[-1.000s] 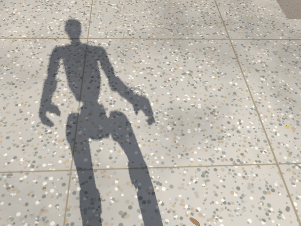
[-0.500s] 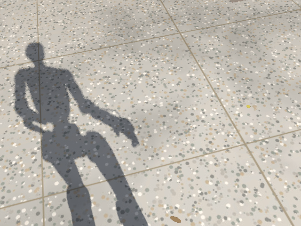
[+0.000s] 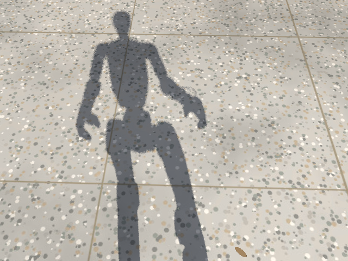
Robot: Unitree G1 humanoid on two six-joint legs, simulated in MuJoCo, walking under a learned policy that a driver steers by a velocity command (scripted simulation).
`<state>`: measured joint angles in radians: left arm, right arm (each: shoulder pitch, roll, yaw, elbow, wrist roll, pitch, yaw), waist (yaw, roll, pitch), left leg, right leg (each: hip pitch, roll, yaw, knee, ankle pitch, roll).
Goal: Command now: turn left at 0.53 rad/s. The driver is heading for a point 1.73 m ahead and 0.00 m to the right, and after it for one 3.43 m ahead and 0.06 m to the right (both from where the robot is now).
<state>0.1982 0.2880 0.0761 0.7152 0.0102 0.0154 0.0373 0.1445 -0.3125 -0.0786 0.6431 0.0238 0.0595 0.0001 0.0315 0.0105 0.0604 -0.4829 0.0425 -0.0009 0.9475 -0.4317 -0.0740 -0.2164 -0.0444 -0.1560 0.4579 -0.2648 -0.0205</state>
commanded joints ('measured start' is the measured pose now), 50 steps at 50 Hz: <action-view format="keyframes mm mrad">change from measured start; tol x32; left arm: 1 -20 195 54 -59 -11 -2 1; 50 -172 28 -24 -207 -35 -57 -82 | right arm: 1 -52 -56 -7 -109 4 -11 21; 50 173 -123 -29 39 -24 -144 -20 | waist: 1 13 -162 -131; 7 -47 314 -164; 29 -137 -171 -130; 50 -118 75 10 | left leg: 1 36 -1 48 -164 21 9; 5 292 -60 83 -493 267 97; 8 519 369 -536 -569 887 474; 35 235 -96 -13 -381 -29 94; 41 524 206 -459 -700 -292 266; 50 449 189 -61 -779 312 241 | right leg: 1 147 -254 145 -96 480 -197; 5 53 -231 55 77 332 -80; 8 -464 25 180 752 -467 111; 27 114 -15 232 -76 231 45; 38 -191 -70 546 -110 -490 -125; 43 -705 17 318 630 -279 -13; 50 -525 -44 179 444 62 45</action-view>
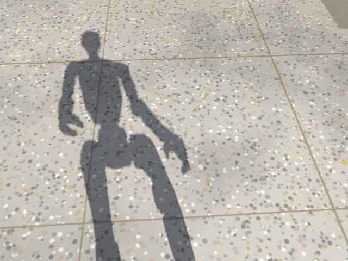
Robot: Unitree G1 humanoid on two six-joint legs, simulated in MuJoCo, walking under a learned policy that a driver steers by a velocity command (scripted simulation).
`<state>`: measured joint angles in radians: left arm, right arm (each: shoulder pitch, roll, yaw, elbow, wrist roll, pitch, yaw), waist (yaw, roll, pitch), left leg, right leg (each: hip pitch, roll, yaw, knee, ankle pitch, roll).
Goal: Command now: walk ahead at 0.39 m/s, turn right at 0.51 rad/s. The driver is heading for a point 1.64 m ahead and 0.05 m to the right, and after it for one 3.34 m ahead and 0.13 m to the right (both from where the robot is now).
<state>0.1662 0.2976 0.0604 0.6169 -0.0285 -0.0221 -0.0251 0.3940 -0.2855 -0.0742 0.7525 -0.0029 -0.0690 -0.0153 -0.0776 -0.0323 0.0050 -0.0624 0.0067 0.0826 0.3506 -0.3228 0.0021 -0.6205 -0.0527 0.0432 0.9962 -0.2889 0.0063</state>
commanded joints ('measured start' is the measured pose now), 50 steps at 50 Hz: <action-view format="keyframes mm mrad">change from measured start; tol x32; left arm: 1 -158 9 -14 -116 2 -20 -25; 9 301 244 93 -28 -11 13 2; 50 -92 49 -35 -45 48 -85 24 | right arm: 1 -72 -167 -36 -62 8 -14 -3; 30 -460 -69 35 -181 22 -49 72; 38 60 -192 -31 -95 32 -26 59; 50 -91 -182 -26 -100 27 5 3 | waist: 1 -15 121 65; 10 138 -264 -358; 30 186 -16 83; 38 -30 223 -413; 50 32 95 -2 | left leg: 1 10 218 -105 -179 219 156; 8 -102 201 101 333 771 53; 10 -679 -35 -81 976 -298 -41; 11 -785 4 -201 1055 -208 -28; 25 -545 72 -96 285 527 -41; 32 -631 23 -85 166 309 64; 35 -247 -79 -9 147 265 138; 38 521 321 -896 -1 60 402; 50 -260 49 -333 -114 366 230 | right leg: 1 -72 -30 -40 -160 107 16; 8 565 141 -162 -401 117 -134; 10 1005 -277 794 -653 -277 -394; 18 408 -102 284 -794 244 -289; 30 670 -166 117 -775 360 -207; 35 708 -120 -8 -378 1068 -133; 38 -89 129 92 402 -223 0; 50 132 39 -2 -334 323 80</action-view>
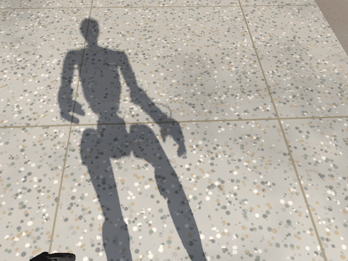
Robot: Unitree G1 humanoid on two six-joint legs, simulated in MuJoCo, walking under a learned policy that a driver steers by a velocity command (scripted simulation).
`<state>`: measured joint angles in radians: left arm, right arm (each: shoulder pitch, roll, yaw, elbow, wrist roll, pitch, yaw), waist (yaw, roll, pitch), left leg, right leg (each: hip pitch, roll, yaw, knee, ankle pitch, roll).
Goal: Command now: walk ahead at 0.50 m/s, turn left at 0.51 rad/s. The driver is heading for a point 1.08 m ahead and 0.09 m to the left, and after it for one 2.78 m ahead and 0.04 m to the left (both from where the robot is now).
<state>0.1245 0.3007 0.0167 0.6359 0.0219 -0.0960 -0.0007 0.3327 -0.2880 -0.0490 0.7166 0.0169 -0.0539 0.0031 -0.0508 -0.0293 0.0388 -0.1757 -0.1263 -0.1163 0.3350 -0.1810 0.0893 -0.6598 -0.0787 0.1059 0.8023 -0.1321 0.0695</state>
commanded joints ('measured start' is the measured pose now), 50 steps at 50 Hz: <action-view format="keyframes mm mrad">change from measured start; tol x32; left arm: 1 -80 50 11 -69 -10 -15 -4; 50 92 34 48 83 -30 81 -13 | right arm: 1 -5 -182 -53 -54 9 -5 -17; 50 -192 -123 -47 -27 -31 -13 -32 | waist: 1 -10 97 -43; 10 98 -222 -361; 31 122 -30 46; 37 -92 165 -418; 50 55 114 -71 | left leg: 1 -141 185 -151 -90 191 131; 8 -12 203 -292 169 128 47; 12 -625 120 -65 963 -306 -84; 31 -432 169 125 256 70 -32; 34 14 90 185 149 94 42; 36 615 531 -492 109 -6 251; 40 199 421 -109 15 553 152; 50 23 369 239 -99 579 116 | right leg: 1 199 82 -62 -185 213 17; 7 317 84 -12 -336 87 -57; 10 1006 -309 526 -409 -151 -316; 28 622 -169 -144 -653 202 -243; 34 647 -153 -210 -254 725 -179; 36 48 78 -155 388 -412 -81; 37 -8 75 19 500 -472 -81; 50 173 -14 -91 -17 88 -15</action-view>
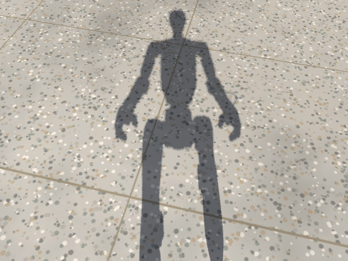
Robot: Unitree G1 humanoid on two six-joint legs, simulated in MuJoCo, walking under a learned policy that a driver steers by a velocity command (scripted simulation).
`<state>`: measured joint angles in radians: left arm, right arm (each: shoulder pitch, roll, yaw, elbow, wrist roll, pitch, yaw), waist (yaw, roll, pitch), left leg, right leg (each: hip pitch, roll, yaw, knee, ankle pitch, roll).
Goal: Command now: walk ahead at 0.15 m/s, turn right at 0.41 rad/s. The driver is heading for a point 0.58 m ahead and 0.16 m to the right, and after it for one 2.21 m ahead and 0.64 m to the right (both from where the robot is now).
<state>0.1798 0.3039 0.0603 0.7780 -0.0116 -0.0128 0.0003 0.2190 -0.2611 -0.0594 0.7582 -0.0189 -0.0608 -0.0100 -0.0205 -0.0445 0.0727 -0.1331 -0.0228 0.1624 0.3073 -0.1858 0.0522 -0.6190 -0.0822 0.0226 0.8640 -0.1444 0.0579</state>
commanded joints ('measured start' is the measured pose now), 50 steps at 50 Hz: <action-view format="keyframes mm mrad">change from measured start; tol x32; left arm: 1 19 36 7 -74 4 0 -22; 50 132 73 29 -130 -9 3 0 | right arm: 1 -71 -159 -40 -59 9 2 -21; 50 3 -152 -24 -16 48 30 12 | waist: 1 17 124 -106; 10 43 -277 -344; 29 0 -125 -183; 32 42 373 -119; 50 63 154 -94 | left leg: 1 6 277 -37 -60 570 152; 8 20 231 13 363 526 29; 10 -449 -50 -83 922 -529 -116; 11 -470 -7 -245 997 -509 -100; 29 -146 -19 -230 162 -69 -82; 32 -45 406 -689 -55 140 177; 39 33 250 -335 21 307 154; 50 -231 221 -287 51 -162 92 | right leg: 1 131 -9 -12 -111 100 -10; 7 225 52 -80 -301 -3 -101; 10 736 -296 571 -434 767 -458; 14 473 -148 341 -530 217 -309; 27 372 -60 459 -525 -44 -263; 37 -10 158 120 370 -274 21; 50 655 86 -34 -512 -89 -113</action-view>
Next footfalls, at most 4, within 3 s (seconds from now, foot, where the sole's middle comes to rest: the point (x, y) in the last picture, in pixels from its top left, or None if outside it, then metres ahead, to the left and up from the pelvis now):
0.16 right None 0.18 -0.13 -0.78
0.60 left None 0.20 0.10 -0.78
1.02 right None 0.07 -0.12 -0.78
1.46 left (195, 246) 0.50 -0.07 -0.78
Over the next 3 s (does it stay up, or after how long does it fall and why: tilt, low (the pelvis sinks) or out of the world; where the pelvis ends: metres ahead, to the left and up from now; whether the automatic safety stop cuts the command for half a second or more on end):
stays up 0.57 -0.16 -0.01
